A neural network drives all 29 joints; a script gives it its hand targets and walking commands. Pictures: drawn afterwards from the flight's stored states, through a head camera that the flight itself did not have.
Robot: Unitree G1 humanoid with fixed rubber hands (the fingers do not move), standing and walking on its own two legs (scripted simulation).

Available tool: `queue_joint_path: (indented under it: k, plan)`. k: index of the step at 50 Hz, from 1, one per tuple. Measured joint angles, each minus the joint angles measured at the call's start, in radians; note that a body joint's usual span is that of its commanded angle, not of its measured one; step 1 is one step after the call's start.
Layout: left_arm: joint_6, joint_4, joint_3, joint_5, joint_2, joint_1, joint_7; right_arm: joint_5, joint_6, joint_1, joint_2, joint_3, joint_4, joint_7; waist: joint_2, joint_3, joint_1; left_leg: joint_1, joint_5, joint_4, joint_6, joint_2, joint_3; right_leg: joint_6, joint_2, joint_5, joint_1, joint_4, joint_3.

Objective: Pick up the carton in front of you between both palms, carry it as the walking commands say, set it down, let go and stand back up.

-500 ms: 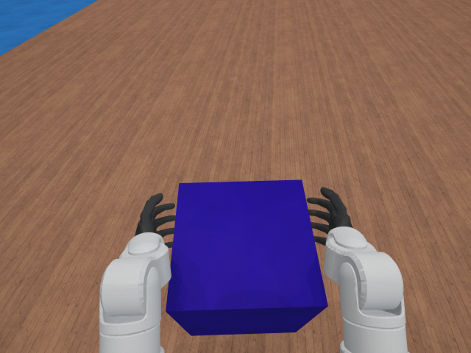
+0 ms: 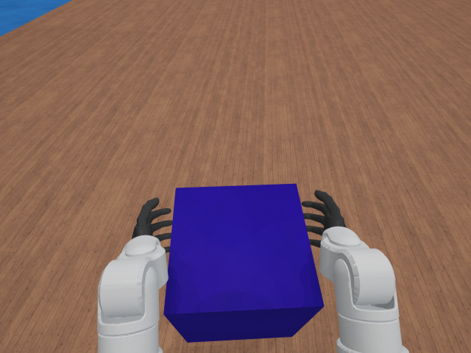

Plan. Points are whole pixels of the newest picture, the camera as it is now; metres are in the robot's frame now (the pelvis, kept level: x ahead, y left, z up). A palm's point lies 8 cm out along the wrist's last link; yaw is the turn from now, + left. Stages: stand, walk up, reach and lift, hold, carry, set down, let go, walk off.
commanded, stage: carry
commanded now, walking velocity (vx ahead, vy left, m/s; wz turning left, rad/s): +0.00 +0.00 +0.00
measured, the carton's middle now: (238, 268) +0.28 +0.01 -0.02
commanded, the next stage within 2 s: hold in 2.00 s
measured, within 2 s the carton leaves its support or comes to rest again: neither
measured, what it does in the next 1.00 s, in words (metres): stands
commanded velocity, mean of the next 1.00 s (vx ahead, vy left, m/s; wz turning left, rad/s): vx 0.00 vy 0.00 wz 0.00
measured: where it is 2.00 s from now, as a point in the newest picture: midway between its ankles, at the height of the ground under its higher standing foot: outside the picture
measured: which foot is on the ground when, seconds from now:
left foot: down 0.00-1.00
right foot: down 0.00-1.00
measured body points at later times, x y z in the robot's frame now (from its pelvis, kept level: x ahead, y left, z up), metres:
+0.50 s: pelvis +0.02 -0.01 +0.00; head +0.01 -0.01 +0.45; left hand +0.29 +0.13 +0.09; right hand +0.29 -0.16 +0.10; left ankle +0.04 +0.10 -0.73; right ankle -0.11 -0.09 -0.73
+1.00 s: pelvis -0.03 -0.01 +0.00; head -0.06 -0.01 +0.45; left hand +0.26 +0.13 +0.05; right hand +0.25 -0.17 +0.05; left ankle +0.04 +0.10 -0.73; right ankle -0.11 -0.09 -0.73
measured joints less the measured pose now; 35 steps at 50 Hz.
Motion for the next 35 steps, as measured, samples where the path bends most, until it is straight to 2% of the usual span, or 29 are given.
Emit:
queue_joint_path:
  k: [3,10,14,24,29,35]
  plan:
    - [-0.002,0.016,0.003,0.000,-0.002,-0.013,0.004,-0.002,-0.002,-0.012,0.001,-0.011,0.014,0.003,0.012,0.007,-0.002,-0.008,-0.033,0.029,0.010,0.005,0.004,-0.001,0.001,-0.007,0.006,-0.011,0.005]
    - [-0.030,0.003,0.004,-0.003,-0.003,-0.020,-0.001,0.000,-0.022,-0.010,0.001,-0.007,-0.016,-0.008,0.036,0.031,-0.010,-0.013,-0.044,0.052,0.006,0.011,-0.011,0.013,0.001,0.009,-0.009,0.026,0.003]
    - [-0.037,-0.010,0.003,-0.003,-0.002,-0.016,-0.004,0.000,-0.023,-0.008,0.001,-0.001,-0.032,-0.012,0.043,0.032,-0.008,-0.015,-0.041,0.059,-0.002,0.015,-0.021,0.008,0.006,0.013,0.007,-0.006,-0.003]
    - [-0.026,-0.008,-0.005,-0.001,0.000,0.000,-0.005,-0.006,-0.006,0.004,0.000,0.005,-0.032,-0.011,0.040,0.023,-0.001,-0.001,-0.068,0.068,-0.016,0.023,-0.030,-0.002,0.005,-0.015,0.007,0.032,-0.026]
    - [-0.026,0.010,-0.009,0.008,0.000,0.005,-0.010,-0.016,-0.009,0.007,-0.001,0.004,-0.013,-0.002,0.037,0.022,-0.002,-0.017,-0.076,0.100,-0.017,0.027,-0.028,-0.016,0.003,-0.047,0.007,0.037,-0.031]
    - [-0.043,0.078,-0.015,0.042,0.001,0.019,-0.044,-0.050,-0.026,0.021,-0.002,0.005,0.055,0.030,0.039,0.024,-0.004,-0.012,-0.060,0.100,-0.015,0.032,-0.028,-0.019,0.005,-0.041,0.001,0.058,-0.032]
